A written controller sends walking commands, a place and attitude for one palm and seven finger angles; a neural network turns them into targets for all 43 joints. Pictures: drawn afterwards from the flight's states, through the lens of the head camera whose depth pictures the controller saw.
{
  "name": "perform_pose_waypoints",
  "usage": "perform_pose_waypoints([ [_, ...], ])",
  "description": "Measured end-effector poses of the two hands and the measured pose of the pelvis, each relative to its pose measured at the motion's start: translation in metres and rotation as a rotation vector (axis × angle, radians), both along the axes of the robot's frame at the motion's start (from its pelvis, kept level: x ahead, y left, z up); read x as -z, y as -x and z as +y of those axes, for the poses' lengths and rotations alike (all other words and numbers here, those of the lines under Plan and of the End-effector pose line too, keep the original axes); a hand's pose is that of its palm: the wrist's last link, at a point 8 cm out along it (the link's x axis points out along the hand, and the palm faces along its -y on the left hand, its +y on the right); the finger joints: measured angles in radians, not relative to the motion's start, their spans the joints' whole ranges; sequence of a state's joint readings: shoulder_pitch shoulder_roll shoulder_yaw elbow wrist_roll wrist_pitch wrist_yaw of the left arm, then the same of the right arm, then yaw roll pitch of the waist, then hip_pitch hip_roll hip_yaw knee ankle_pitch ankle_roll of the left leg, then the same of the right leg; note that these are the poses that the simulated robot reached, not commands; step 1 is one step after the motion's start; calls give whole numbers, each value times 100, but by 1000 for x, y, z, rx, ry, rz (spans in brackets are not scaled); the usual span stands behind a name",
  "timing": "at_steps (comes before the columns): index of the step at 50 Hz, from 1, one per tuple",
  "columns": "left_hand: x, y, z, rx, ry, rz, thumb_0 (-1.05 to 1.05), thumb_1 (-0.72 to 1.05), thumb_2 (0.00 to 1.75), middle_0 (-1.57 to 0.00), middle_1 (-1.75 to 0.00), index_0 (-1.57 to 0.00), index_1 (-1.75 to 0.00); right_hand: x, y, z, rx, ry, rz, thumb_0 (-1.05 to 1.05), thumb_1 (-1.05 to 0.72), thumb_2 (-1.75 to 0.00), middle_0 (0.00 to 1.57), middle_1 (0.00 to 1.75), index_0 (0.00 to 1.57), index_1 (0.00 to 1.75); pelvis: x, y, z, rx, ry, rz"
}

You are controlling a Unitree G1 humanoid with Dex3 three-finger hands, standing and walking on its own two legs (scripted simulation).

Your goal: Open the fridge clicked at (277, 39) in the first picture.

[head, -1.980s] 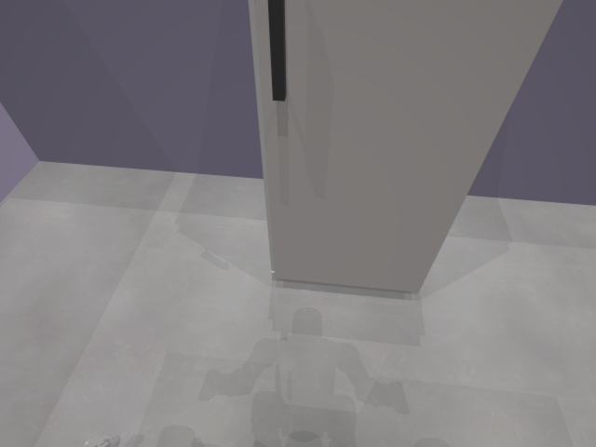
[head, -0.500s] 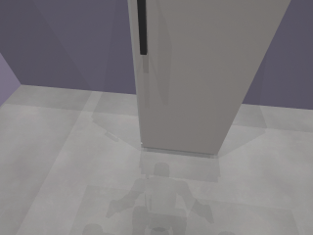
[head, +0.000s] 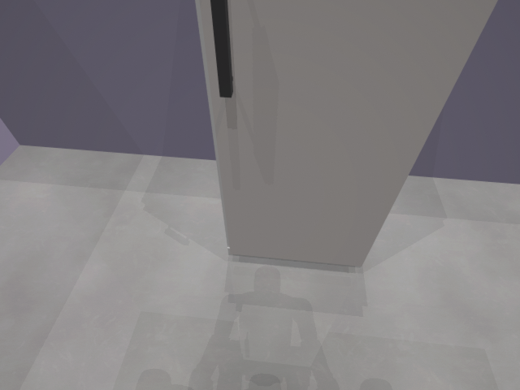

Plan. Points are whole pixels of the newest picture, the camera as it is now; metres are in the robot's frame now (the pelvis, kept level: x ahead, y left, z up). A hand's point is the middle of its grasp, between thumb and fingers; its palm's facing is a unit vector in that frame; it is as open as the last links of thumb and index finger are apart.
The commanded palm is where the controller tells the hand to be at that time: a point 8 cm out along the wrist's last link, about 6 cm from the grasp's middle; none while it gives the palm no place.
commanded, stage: take the last steps up to it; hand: left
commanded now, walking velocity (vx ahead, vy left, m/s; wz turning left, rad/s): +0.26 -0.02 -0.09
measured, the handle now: (222, 4) +0.69 +0.12 +0.28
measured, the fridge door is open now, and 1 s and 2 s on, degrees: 0 0 0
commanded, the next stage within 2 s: come to a stop and stand still in 0.32 s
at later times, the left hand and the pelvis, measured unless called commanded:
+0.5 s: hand (149, 360) +0.20 +0.22 -0.16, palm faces -0.01 -0.98 -0.18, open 7.3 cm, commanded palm none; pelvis +0.15 +0.05 +0.02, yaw -4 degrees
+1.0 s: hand (148, 334) +0.24 +0.24 -0.17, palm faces +0.01 -0.99 -0.17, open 7.3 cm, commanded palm none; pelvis +0.16 +0.07 +0.01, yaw -3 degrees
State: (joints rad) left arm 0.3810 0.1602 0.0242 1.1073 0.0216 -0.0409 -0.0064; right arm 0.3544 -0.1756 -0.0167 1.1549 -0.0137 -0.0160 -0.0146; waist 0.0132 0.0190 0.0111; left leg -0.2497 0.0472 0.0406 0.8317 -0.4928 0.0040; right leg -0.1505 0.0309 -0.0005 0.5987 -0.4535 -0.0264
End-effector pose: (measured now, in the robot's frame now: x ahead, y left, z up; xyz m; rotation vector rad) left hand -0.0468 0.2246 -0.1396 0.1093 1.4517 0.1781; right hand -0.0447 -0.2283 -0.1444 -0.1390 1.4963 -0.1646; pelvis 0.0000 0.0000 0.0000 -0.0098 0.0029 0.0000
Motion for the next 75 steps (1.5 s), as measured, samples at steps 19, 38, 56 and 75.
perform_pose_waypoints([
  [19, 5, -120, 39, 27, 39, 62, 1, 91, 89, -20, -30, -20, -30, -24, -218, 46, 7, 54, -330, -1, -93, -89, 20, 30, 20, 30, -7, -120, 46, 75, -5, -18],
  [38, -9, -326, 26, 161, -23, -247, 0, 92, 89, -20, -30, -20, -30, -2, -197, 48, 127, -5, -53, 0, -91, -90, 20, 30, 20, 30, -5, -179, 33, 46, 2, -11],
  [56, -9, -244, 78, 79, -12, -100, 0, 91, 89, -20, -30, -20, -30, -29, -208, 70, 46, 66, -161, 1, -92, -89, 20, 30, 20, 30, -19, -151, 71, 54, 3, 0],
  [75, -12, -152, 38, 83, 22, -16, 0, 91, 89, -20, -30, -20, -30, -18, -138, 67, 71, -9, -93, 0, -91, -90, 20, 30, 20, 30, -22, -116, 56, 60, -12, -41],
])
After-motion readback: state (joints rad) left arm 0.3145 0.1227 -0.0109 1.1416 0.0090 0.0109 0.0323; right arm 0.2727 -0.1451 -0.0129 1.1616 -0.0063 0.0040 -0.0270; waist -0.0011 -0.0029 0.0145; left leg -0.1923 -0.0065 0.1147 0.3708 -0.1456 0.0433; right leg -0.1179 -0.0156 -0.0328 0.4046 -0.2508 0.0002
